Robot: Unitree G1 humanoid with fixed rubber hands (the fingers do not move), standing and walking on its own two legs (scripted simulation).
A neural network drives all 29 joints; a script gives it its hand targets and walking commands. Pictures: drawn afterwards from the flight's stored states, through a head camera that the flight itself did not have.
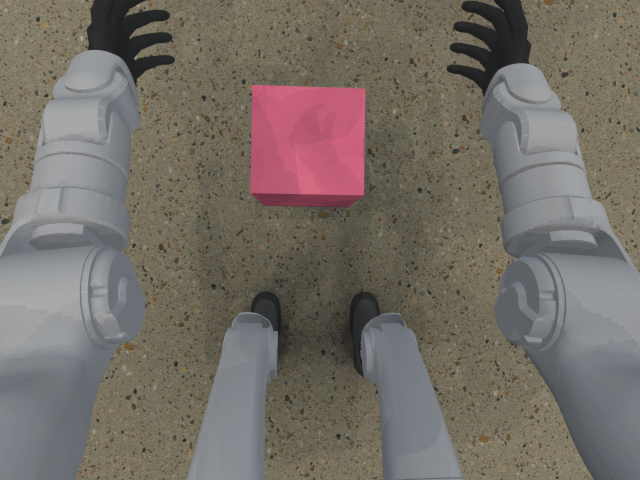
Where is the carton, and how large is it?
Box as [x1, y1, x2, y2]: [250, 85, 364, 206]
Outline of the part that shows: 252,85 250,192 264,205 348,206 362,196 364,153 364,89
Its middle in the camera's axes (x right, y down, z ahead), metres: -0.03 -0.18 +0.84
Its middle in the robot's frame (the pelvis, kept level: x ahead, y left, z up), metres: +0.55 +0.02 -0.53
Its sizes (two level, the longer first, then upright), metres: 0.210 0.200 0.250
